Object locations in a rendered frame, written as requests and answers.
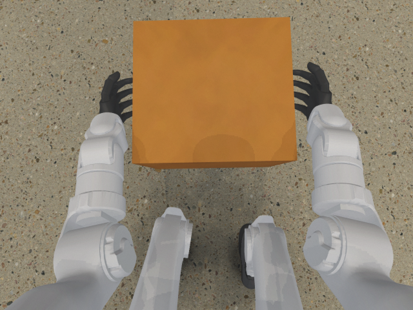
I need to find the robot left forearm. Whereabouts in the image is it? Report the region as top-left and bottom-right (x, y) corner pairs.
(53, 112), (128, 277)

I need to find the right robot upper arm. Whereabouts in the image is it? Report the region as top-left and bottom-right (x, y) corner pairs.
(303, 214), (413, 310)

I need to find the carton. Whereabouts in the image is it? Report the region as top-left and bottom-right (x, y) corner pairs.
(132, 17), (297, 169)

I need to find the right robot thigh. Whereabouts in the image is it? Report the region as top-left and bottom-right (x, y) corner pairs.
(245, 223), (303, 310)

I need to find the robot right hand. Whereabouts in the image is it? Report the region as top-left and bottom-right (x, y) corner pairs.
(293, 62), (332, 121)

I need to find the robot left hand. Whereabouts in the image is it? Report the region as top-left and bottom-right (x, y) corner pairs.
(99, 71), (133, 123)

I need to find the left robot upper arm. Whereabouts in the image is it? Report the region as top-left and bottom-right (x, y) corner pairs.
(4, 222), (137, 310)

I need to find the robot right forearm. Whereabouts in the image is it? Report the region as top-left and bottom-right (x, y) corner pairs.
(306, 104), (394, 264)

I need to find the right robot foot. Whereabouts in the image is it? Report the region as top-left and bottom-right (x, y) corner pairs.
(239, 223), (255, 289)

